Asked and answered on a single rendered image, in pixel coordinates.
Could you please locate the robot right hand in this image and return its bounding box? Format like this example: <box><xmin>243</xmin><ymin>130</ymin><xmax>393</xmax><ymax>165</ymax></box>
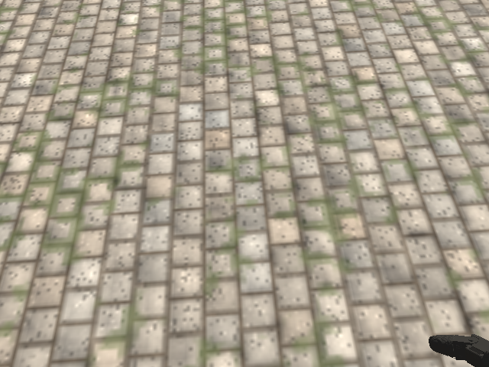
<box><xmin>429</xmin><ymin>334</ymin><xmax>489</xmax><ymax>367</ymax></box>

